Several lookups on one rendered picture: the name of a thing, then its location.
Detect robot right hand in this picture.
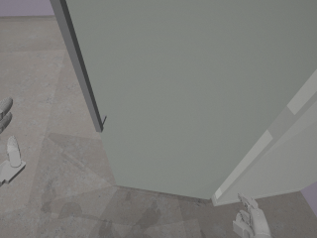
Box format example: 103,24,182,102
233,192,272,238

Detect fridge door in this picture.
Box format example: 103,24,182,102
65,0,317,200

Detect robot left hand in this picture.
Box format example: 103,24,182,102
0,96,26,186

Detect handle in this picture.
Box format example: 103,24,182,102
50,0,107,133

